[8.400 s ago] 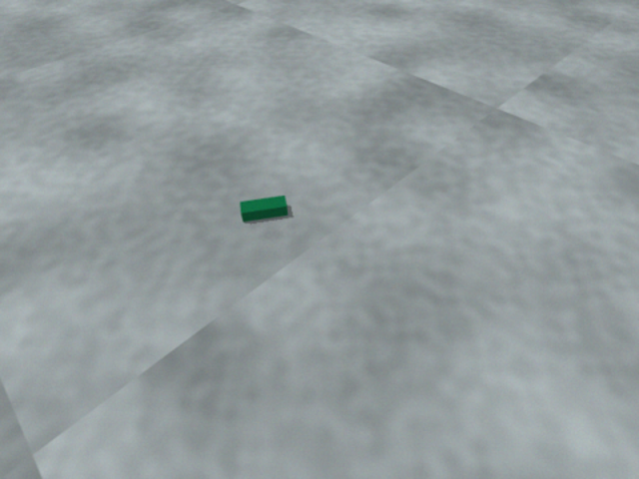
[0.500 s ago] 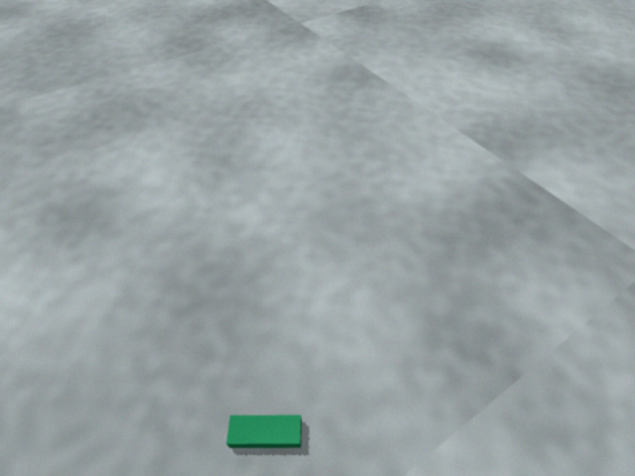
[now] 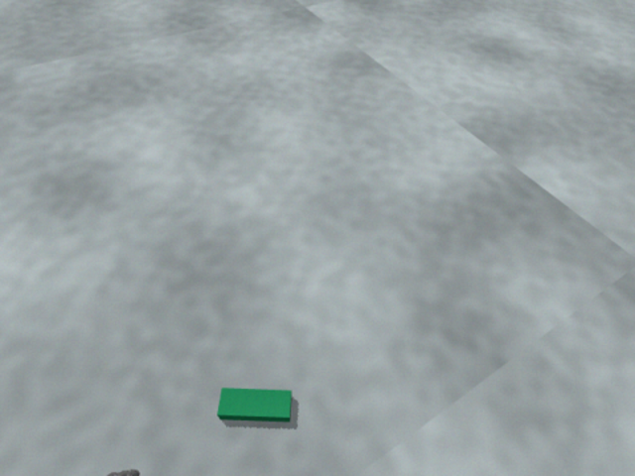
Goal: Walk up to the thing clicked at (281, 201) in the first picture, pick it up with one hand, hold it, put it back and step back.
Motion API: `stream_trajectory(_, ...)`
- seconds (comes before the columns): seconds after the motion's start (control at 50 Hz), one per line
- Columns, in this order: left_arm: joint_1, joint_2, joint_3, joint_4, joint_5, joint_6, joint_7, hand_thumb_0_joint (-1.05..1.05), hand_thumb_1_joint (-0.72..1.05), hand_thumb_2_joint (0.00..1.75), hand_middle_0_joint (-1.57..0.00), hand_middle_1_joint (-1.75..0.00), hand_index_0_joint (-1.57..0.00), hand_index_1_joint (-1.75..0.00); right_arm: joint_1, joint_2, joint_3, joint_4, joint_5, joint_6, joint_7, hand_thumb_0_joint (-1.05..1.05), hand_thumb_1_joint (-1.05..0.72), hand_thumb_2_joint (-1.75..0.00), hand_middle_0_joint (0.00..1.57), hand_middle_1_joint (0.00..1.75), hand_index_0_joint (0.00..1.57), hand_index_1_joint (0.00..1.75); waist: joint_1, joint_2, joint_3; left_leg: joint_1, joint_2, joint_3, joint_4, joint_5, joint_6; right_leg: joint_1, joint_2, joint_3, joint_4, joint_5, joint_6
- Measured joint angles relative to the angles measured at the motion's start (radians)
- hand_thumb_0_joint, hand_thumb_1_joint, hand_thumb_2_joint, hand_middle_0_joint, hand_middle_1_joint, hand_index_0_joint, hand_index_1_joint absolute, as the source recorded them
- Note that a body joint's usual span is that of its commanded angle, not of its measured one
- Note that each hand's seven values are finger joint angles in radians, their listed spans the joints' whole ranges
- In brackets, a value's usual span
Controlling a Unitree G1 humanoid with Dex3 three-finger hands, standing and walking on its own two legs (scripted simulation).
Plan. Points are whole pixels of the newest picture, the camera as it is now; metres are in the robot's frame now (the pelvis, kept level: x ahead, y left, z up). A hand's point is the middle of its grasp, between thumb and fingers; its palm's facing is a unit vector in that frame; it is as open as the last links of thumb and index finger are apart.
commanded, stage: walk up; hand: left
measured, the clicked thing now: (255, 405) +0.38 +0.17 -0.74
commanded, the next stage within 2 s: stand in 1.18 s
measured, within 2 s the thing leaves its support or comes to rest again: neither
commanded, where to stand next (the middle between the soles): +0.05 +0.00 m, yaw -2 degrees
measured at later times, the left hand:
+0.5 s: hand out of the picture +0.08 +0.23 -0.14, palm faces +0.00 -0.94 -0.34, open 7.4 cm
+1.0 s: hand out of the picture +0.10 +0.23 -0.14, palm faces -0.05 -0.94 -0.33, open 7.4 cm
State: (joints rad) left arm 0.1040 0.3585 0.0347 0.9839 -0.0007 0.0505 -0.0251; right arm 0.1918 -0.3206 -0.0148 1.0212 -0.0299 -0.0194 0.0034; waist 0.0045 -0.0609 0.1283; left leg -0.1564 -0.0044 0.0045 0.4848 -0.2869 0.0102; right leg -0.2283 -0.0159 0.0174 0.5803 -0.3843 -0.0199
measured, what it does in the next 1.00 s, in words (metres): stands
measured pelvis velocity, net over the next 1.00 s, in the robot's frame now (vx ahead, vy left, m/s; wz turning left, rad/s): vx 0.00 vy -0.01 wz -0.04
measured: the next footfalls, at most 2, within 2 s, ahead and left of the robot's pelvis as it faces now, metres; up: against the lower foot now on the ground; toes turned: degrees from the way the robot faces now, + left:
none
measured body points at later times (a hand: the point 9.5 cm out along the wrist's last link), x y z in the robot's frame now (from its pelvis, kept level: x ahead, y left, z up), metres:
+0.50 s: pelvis +0.00 -0.02 +0.01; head +0.00 -0.02 +0.46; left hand +0.08 +0.28 -0.12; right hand +0.09 -0.32 -0.12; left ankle -0.01 +0.12 -0.74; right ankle +0.00 -0.13 -0.74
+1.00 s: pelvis +0.00 -0.01 +0.01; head +0.01 -0.01 +0.46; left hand +0.10 +0.28 -0.12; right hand +0.06 -0.32 -0.12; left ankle -0.01 +0.12 -0.74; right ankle +0.00 -0.13 -0.74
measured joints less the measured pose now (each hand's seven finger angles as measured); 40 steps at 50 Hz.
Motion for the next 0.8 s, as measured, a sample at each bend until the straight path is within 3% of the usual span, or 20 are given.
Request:
stream_trajectory(0.04,0.005,-0.002,0.001,0.022,0.003,-0.012,0.006,0.0,0.9,0.9,-0.21,-0.3,-0.21,-0.3,-0.022,-0.001,0.002,-0.005,0.009,0.003,0.001,0.0,-0.9,-0.9,0.21,0.3,0.2,0.3,0.005,0.011,0.004,0.002,0.009,0.011,0.013,-0.007,-0.006,0.044,-0.002,-0.002,-0.095,0.143,0.014)
stream_trajectory(0.06,0.005,-0.006,0.0,0.036,0.005,-0.017,0.009,0.0,0.9,0.9,-0.21,-0.3,-0.21,-0.3,-0.037,-0.003,0.001,-0.007,0.015,0.007,0.0,0.0,-0.9,-0.9,0.21,0.3,0.2,0.3,0.0,0.026,0.009,0.007,0.019,0.009,0.015,-0.009,-0.01,0.057,0.006,-0.005,-0.112,0.159,0.023)
stream_trajectory(0.34,0.011,-0.017,-0.013,0.12,0.008,-0.054,0.012,0.01,0.9,0.9,-0.21,-0.3,-0.21,-0.3,-0.099,-0.035,-0.001,0.043,0.017,0.01,0.008,0.0,-0.91,-0.9,0.21,0.3,0.2,0.3,0.012,0.084,-0.078,0.072,0.032,-0.002,-0.13,0.065,-0.03,0.113,0.018,-0.018,-0.224,0.193,0.018)
stream_trajectory(0.8,-0.004,-0.021,-0.018,0.142,0.007,-0.056,0.015,0.01,0.9,0.9,-0.21,-0.3,-0.21,-0.3,-0.062,-0.031,-0.002,0.089,0.019,0.012,0.005,0.0,-0.91,-0.9,0.21,0.3,0.2,0.3,-0.007,0.061,-0.074,0.091,0.04,0.022,-0.167,0.077,-0.033,0.116,0.027,0.004,-0.25,0.207,0.016)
